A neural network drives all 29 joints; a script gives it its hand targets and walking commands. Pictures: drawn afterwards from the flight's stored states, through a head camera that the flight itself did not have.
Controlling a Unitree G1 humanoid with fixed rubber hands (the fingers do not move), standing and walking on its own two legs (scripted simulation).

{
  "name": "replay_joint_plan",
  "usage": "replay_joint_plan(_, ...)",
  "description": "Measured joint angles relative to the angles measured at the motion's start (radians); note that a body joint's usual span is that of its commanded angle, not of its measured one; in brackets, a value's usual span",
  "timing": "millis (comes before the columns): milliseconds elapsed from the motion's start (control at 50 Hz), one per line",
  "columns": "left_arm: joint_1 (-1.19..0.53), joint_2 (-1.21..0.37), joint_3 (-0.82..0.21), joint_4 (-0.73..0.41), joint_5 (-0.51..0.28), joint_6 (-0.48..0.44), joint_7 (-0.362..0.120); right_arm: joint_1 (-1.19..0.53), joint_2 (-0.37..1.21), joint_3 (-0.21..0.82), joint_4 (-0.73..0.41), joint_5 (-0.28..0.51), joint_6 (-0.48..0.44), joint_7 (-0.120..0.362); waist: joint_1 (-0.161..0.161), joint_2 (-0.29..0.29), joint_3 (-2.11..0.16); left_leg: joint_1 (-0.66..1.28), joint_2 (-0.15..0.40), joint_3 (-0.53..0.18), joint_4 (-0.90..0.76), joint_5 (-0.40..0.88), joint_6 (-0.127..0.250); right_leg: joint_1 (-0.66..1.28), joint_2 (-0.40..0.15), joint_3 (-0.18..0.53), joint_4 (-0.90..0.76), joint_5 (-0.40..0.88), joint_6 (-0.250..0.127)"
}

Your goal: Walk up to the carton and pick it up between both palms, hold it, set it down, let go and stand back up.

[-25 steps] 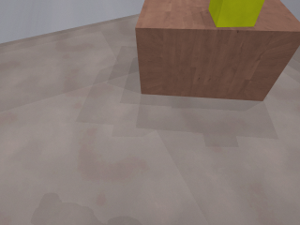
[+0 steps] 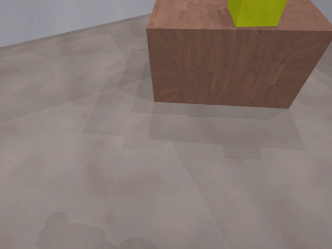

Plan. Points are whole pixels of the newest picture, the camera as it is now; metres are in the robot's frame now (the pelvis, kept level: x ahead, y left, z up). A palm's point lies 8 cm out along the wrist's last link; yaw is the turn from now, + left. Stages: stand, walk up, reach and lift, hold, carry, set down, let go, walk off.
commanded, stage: stand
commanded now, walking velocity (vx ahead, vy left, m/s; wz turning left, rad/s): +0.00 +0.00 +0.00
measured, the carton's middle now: out of the picture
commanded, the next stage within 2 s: none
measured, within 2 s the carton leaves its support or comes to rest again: neither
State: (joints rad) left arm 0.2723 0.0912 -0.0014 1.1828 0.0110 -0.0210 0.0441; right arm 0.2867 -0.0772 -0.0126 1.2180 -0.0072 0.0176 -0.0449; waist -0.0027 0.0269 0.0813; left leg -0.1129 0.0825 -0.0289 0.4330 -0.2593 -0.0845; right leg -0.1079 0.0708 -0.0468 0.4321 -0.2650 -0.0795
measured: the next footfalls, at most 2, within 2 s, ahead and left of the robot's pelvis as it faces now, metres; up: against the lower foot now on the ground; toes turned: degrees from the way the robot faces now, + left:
none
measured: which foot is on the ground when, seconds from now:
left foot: down 0.00-1.00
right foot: down 0.00-1.00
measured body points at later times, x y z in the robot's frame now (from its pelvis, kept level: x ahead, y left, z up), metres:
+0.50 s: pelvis +0.01 +0.00 +0.00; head +0.03 -0.01 +0.45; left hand -0.01 +0.20 -0.16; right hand -0.03 -0.20 -0.17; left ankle -0.01 +0.17 -0.74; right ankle -0.02 -0.07 -0.74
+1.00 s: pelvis +0.02 +0.00 +0.00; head +0.02 -0.01 +0.45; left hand +0.00 +0.20 -0.16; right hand -0.02 -0.19 -0.17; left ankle -0.01 +0.17 -0.74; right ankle -0.01 -0.07 -0.74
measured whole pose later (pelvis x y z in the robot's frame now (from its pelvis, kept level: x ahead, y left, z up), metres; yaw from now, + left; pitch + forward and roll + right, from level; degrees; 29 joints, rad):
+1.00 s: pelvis +0.02 +0.00 +0.00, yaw -1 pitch -3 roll +0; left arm 0.28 0.10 0.00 1.18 0.01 -0.03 0.05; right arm 0.30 -0.08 -0.01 1.22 0.00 0.00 -0.05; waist 0.00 0.02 0.04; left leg -0.10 0.10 -0.02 0.43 -0.28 -0.09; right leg -0.09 0.09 -0.04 0.41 -0.27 -0.09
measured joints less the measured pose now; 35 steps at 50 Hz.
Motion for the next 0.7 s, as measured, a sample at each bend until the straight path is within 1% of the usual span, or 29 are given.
replay_joint_plan(160, 0.004, -0.001, -0.001, -0.006, -0.002, 0.007, -0.006, 0.011, -0.013, 0.007, -0.001, -0.004, -0.006, 0.001, 0.004, 0.004, 0.001, -0.014, 0.011, -0.001, 0.001, 0.005, -0.007, -0.009, 0.011, -0.001, -0.012, 0.011, -0.006)
replay_joint_plan(260, 0.012, 0.005, -0.002, -0.006, -0.003, 0.002, -0.009, 0.009, -0.016, 0.004, -0.003, -0.001, -0.003, 0.001, 0.002, -0.003, -0.007, -0.022, 0.016, 0.002, -0.015, 0.013, -0.01, -0.017, 0.016, 0.003, -0.03, 0.022, -0.009)
replay_joint_plan(420, 0.011, 0.003, 0.007, -0.012, -0.001, -0.001, -0.009, 0.011, -0.014, 0.006, 0.011, -0.001, -0.011, -0.005, 0.015, -0.009, -0.026, -0.024, 0.018, 0.004, -0.018, 0.006, -0.01, -0.017, 0.018, 0.004, -0.039, 0.019, -0.009)
replay_joint_plan(560, 0.011, 0.011, 0.006, -0.018, 0.002, -0.008, -0.007, -0.005, 0.002, 0.008, 0.003, -0.001, -0.015, -0.003, 0.004, -0.014, -0.03, -0.033, 0.019, -0.004, -0.006, -0.006, -0.011, -0.018, 0.018, -0.005, -0.037, 0.008, -0.009)
replay_joint_plan(700, 0.012, 0.011, 0.005, -0.018, -0.001, -0.018, -0.006, -0.007, -0.02, -0.003, 0.004, 0.0, -0.021, -0.001, 0.006, -0.008, -0.025, -0.023, 0.015, 0.004, -0.002, -0.017, -0.007, -0.014, 0.013, 0.001, -0.024, -0.005, -0.006)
